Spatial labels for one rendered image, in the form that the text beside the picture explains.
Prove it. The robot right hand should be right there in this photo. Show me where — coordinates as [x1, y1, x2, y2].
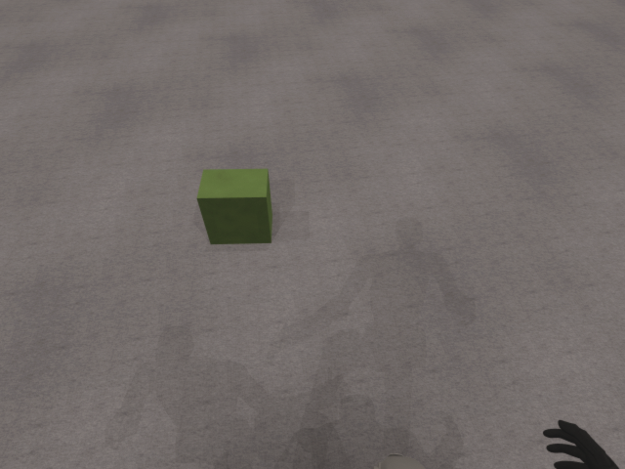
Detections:
[543, 420, 619, 469]

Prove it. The carton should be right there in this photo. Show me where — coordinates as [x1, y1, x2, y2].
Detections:
[197, 169, 272, 244]

